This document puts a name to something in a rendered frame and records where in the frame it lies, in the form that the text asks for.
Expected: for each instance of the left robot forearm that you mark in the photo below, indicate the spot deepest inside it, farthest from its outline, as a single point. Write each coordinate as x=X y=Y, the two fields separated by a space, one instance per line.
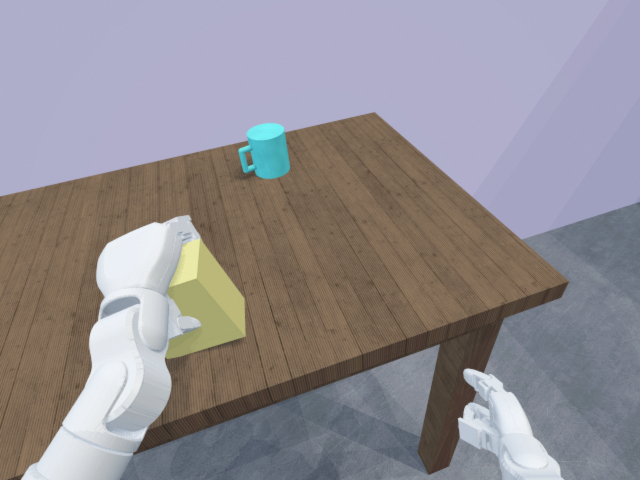
x=128 y=388

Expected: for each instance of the left robot hand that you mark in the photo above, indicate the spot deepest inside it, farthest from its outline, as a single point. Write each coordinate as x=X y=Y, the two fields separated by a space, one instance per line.
x=147 y=258

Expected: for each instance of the table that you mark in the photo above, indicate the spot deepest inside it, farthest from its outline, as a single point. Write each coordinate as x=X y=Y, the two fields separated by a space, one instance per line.
x=363 y=253

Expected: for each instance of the sponge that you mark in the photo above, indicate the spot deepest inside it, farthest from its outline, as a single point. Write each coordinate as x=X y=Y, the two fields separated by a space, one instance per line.
x=202 y=290

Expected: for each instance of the right robot forearm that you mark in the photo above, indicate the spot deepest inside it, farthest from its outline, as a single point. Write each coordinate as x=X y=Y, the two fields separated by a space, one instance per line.
x=523 y=457

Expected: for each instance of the right robot hand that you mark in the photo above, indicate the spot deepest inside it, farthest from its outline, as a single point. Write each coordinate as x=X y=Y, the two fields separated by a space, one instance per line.
x=484 y=428

